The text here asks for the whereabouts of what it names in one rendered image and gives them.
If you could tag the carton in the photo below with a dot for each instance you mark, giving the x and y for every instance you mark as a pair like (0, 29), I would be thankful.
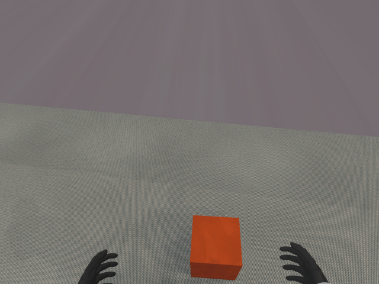
(215, 247)

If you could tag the left robot hand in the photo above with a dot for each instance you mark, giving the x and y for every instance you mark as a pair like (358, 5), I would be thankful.
(91, 274)

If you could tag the right robot hand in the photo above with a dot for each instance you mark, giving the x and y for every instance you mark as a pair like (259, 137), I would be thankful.
(310, 271)

